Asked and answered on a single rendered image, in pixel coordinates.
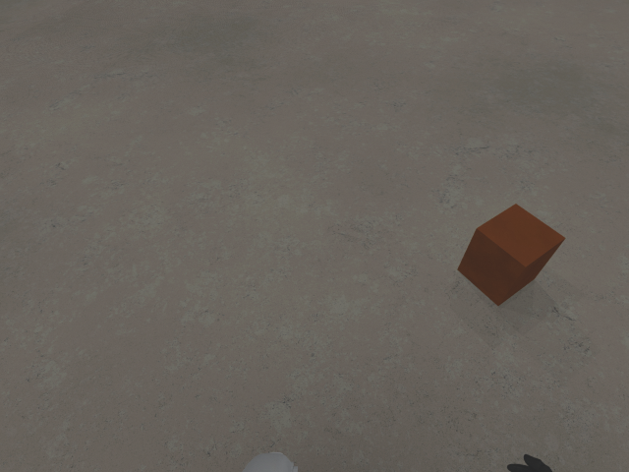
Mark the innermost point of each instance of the carton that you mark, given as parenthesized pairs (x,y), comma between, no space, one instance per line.
(508,252)

